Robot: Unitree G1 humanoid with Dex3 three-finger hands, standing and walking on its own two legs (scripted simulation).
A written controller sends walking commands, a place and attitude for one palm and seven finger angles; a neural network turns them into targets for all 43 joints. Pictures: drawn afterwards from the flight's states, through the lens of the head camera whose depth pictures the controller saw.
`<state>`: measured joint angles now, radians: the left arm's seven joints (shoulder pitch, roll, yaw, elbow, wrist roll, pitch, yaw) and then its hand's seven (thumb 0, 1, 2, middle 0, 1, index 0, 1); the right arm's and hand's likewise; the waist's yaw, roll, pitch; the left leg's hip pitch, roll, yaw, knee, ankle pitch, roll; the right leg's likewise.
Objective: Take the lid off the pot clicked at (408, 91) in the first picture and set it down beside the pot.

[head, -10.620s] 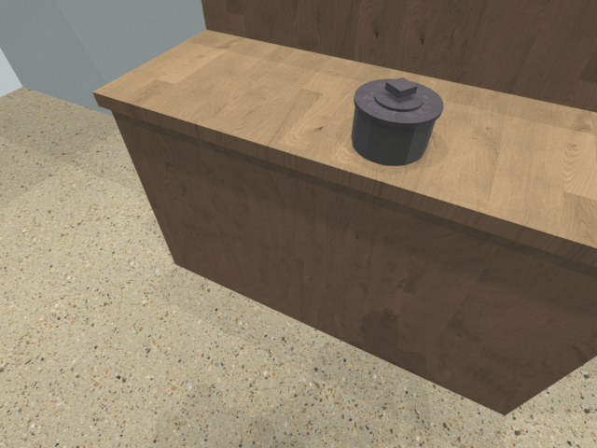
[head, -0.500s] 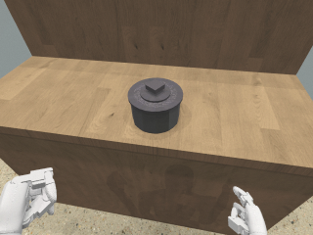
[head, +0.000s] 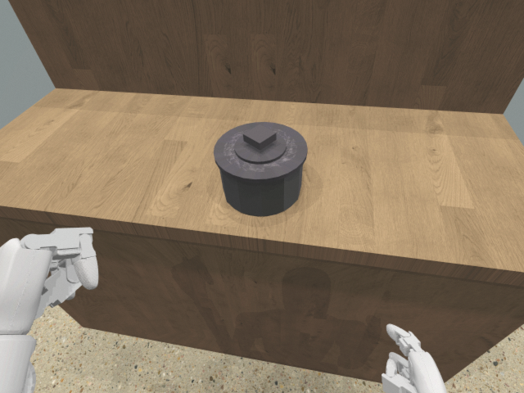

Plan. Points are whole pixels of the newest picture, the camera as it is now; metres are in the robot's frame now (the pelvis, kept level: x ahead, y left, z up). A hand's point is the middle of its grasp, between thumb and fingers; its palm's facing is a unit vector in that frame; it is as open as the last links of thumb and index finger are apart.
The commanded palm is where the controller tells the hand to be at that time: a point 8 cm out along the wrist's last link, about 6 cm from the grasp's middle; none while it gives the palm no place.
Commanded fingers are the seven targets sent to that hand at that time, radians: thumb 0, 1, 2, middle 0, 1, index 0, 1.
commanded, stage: reach forward and open the fingers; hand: left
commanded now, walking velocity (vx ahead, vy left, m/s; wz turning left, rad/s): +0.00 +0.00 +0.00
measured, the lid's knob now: (259, 136) +0.50 +0.08 +0.15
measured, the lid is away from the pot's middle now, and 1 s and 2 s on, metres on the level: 0.00 0.00 0.00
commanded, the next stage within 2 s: move the open hand above the knob in 1.00 s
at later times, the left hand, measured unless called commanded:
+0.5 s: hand (55, 261) +0.20 +0.27 +0.17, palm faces -0.10 +0.02 -0.99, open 5.2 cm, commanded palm +0.18 +0.26 +0.24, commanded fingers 0.00 -0.13 1.55 -0.97 -0.40 -0.97 -0.40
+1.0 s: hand (54, 213) +0.24 +0.28 +0.21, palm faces -0.01 +0.06 -1.00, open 10.1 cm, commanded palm +0.21 +0.27 +0.27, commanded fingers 0.00 -0.40 1.64 -0.85 -0.08 -0.85 -0.08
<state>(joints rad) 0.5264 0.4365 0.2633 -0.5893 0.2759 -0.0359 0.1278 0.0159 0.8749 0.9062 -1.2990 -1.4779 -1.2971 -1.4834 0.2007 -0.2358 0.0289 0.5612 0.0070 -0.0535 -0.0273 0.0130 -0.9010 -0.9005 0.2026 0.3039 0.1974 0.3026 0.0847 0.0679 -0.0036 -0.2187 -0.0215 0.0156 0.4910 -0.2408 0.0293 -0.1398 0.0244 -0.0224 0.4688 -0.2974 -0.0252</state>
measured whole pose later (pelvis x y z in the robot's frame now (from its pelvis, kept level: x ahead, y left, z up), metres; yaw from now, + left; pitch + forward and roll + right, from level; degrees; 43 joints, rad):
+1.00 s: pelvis -0.06 +0.02 +0.00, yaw +2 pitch -3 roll -1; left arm -0.25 0.77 0.07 -0.14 0.72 0.02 -0.41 0.00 -0.37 1.63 -0.87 -0.10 -0.87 -0.11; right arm 0.13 -0.28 0.03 0.57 0.07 0.05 0.01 0.01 -0.90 -0.90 0.20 0.30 0.20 0.30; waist 0.06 0.12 0.03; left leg -0.27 -0.07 0.01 0.46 -0.13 0.07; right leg -0.21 -0.02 -0.04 0.49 -0.23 0.01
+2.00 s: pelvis -0.02 -0.01 +0.00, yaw +2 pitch +0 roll +1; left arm -0.75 0.57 -0.20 0.25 0.80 0.23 -0.47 0.00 -0.39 1.64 -0.86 -0.08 -0.86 -0.09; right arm 0.10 -0.30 0.03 0.57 0.08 0.13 0.05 0.01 -0.91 -0.90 0.20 0.30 0.19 0.30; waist 0.01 0.12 -0.01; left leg -0.29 -0.05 0.00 0.47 -0.19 0.03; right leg -0.25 -0.01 -0.04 0.54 -0.31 -0.03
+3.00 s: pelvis +0.00 +0.01 +0.00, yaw +0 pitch +6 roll +1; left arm -1.23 0.31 -0.33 0.88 0.90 0.32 -0.37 0.00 -0.39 1.64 -0.86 -0.08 -0.86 -0.09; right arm 0.27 -0.28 0.00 0.68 0.05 0.09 0.05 0.01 -0.91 -0.90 0.20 0.30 0.19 0.30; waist -0.08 0.10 -0.06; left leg -0.33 -0.07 0.03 0.42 -0.19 0.06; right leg -0.30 -0.02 0.00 0.50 -0.30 -0.01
